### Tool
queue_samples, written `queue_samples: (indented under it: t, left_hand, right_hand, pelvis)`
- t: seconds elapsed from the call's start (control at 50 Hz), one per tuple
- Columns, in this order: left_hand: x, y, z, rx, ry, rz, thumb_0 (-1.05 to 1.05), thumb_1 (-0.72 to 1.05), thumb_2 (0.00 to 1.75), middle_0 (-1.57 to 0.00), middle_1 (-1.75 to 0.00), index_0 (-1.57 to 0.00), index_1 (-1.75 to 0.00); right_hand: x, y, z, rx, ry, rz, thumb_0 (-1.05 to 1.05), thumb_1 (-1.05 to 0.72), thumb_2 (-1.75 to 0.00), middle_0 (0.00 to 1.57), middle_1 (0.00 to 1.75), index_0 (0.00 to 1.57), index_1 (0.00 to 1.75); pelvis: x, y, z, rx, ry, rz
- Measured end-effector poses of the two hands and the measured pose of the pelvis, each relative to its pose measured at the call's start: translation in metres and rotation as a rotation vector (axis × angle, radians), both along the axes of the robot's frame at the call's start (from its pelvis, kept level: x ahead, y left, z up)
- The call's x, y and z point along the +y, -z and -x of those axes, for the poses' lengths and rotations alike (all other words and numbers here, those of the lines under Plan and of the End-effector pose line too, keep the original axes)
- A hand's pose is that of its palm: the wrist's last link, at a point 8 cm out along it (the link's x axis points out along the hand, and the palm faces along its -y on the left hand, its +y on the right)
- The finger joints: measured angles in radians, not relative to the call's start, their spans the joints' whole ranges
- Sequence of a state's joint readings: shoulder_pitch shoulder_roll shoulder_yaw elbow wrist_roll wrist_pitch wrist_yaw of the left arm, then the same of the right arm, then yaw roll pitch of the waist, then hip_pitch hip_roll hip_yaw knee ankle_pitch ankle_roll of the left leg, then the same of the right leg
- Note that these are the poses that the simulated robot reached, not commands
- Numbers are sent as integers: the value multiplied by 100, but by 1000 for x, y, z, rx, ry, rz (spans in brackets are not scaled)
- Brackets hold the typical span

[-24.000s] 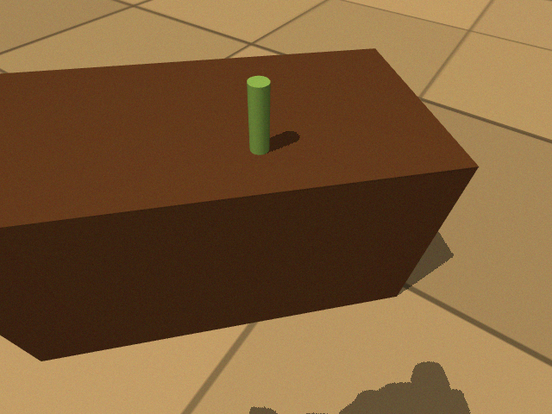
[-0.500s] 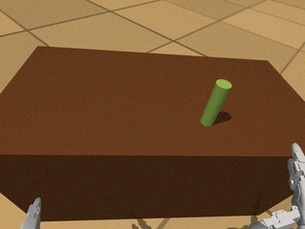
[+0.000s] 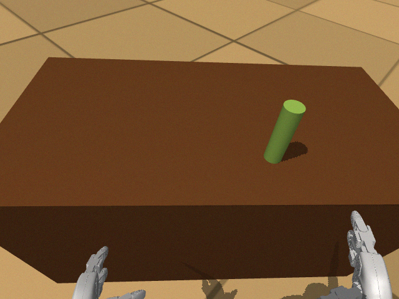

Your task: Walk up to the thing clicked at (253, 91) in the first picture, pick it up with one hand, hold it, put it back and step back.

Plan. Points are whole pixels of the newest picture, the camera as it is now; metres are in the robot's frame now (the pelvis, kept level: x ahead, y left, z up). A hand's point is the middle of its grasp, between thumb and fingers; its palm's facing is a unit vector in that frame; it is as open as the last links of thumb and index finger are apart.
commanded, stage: home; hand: right
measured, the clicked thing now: (282, 134) +0.50 -0.24 +0.03
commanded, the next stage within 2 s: none
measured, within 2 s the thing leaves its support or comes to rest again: neither
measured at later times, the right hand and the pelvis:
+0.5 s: hand (279, 281) +0.18 -0.18 -0.08, palm faces +0.11 +0.96 -0.25, open 17.5 cm; pelvis +0.01 +0.01 -0.01, yaw +1 degrees
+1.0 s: hand out of the picture +0.10 -0.25 -0.13, palm faces -0.05 +0.91 -0.41, open 17.5 cm; pelvis +0.00 +0.00 +0.00, yaw +1 degrees
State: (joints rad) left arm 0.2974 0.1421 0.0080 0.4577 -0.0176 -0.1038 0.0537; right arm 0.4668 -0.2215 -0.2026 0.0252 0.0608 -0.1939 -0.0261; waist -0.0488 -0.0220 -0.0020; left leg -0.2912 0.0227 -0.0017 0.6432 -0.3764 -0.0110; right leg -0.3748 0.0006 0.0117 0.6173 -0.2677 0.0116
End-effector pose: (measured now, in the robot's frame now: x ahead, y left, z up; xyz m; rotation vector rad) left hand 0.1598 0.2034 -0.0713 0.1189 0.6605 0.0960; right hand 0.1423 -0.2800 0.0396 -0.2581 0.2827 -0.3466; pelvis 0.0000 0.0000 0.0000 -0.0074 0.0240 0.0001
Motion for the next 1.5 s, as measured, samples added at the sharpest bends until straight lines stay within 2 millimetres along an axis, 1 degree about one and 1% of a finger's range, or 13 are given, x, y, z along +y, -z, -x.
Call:
queue_samples:
  t: [0.14,0.2,0.26,0.32,0.5,0.7,0.74,0.82,0.92,1.02,1.2,1.34,1.5]
  left_hand:
    - [26,1,9,56,-43,-83,0,50,68,-16,-23,-17,-23]
    - [27,0,8,65,-41,-98,0,65,76,-17,-26,-18,-25]
    - [22,-1,5,60,-33,-92,1,76,82,-18,-27,-19,-27]
    - [21,1,4,61,-27,-89,1,82,85,-19,-28,-19,-28]
    - [36,19,11,124,-52,-90,1,89,89,-20,-29,-20,-29]
    - [48,27,26,189,-49,-118,1,90,90,-20,-30,-20,-29]
    - [53,31,30,229,-2,-141,1,90,90,-20,-30,-20,-29]
    - [69,37,42,287,-9,-149,1,90,90,-20,-30,-20,-30]
    - [86,38,65,363,-40,-163,1,90,90,-20,-30,-20,-30]
    - [94,39,88,451,-59,-175,1,90,90,-20,-30,-20,-30]
    - [86,38,117,551,-71,-165,1,90,90,-20,-30,-20,-30]
    - [80,35,127,574,-79,-163,1,90,90,-20,-30,-20,-30]
    - [80,32,136,596,-92,-174,1,90,90,-20,-30,-20,-30]
  right_hand:
    - [29,60,1,233,-61,-120,-1,52,-6,6,5,6,6]
    - [46,85,-4,307,-98,-163,-1,54,-5,5,5,6,5]
    - [63,101,-10,359,-133,-198,-1,54,-5,5,5,6,5]
    - [68,105,-15,368,-134,-200,-1,54,-4,6,5,6,5]
    - [55,97,-17,384,-85,-127,-1,55,-4,5,4,6,5]
    - [67,105,-13,410,-117,-126,-1,56,-4,5,4,5,5]
    - [61,113,-10,469,-170,-76,0,56,-4,5,4,6,5]
    - [36,124,7,593,-172,-23,0,55,-4,6,5,6,5]
    - [4,127,32,698,-109,7,0,55,-4,5,4,6,5]
    - [-16,127,56,785,-62,13,0,56,-3,5,4,6,5]
    - [-23,132,86,900,-35,-20,0,55,-3,5,4,6,5]
    - [-24,137,98,938,-37,-48,0,56,-3,5,4,6,5]
    - [-28,139,108,966,-28,-60,0,55,-3,5,4,6,5]
  pelvis:
    - [-3,0,-3,17,-7,-2]
    - [0,2,-2,29,-10,-3]
    - [2,3,-3,38,-12,-5]
    - [4,3,-5,36,-14,-8]
    - [5,5,-8,27,-14,-11]
    - [9,7,-1,29,-16,-6]
    - [9,8,-1,15,-13,-7]
    - [7,7,-2,-14,-18,-6]
    - [5,3,-3,-42,-18,-4]
    - [1,-4,0,-62,-19,-5]
    - [-6,-14,8,-88,-21,-8]
    - [-11,-18,15,-98,-22,-11]
    - [-15,-19,20,-95,-23,-11]
